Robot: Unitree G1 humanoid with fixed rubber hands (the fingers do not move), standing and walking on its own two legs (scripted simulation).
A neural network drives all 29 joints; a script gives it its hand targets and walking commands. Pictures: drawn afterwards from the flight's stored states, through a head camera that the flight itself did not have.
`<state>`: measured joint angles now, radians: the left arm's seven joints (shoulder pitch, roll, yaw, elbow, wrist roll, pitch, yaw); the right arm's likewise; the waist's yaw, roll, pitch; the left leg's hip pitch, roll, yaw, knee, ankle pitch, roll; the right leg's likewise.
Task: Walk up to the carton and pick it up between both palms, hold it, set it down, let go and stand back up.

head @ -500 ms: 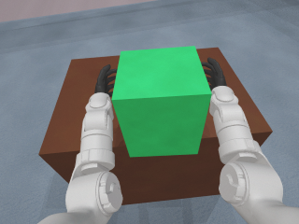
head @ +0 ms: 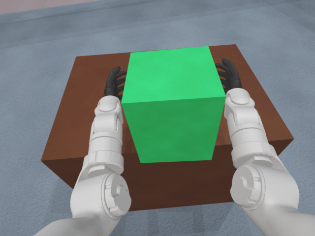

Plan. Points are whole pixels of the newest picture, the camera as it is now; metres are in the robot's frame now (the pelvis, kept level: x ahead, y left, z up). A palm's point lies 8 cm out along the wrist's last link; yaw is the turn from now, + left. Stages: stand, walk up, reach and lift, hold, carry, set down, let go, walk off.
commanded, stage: set down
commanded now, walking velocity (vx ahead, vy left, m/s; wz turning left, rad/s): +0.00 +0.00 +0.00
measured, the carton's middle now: (172, 108) +0.44 -0.02 +0.06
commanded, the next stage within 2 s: none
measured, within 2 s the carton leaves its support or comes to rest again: rests again in 0.04 s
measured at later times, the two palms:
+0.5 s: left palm (113, 99) +0.43 +0.13 +0.12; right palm (233, 97) +0.42 -0.17 +0.12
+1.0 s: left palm (113, 101) +0.42 +0.14 +0.12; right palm (233, 98) +0.42 -0.17 +0.12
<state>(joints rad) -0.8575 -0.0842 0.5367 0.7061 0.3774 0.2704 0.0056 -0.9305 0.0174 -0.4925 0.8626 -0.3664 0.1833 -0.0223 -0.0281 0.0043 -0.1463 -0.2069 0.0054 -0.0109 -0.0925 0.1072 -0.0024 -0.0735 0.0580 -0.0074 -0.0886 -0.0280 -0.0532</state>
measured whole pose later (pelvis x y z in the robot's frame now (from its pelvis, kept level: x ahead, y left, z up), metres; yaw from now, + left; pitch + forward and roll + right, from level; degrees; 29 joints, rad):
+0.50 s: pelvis -0.01 +0.00 +0.00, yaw +1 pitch +12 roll +0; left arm -0.87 -0.10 0.56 0.73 0.41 0.19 -0.01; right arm -0.88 0.07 -0.61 0.79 -0.47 0.14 0.02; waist -0.04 0.01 -0.15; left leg -0.24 0.00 -0.03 -0.09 0.12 0.00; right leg -0.11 0.06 -0.02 -0.09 -0.02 -0.05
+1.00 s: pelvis -0.01 +0.01 +0.00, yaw +0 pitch +13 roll +0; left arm -0.84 -0.14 0.59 0.69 0.46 0.16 -0.03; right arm -0.86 0.09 -0.65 0.74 -0.52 0.13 0.08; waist -0.03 0.00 -0.17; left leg -0.26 0.00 -0.02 -0.09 0.12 0.00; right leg -0.13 0.06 -0.02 -0.09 -0.02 -0.04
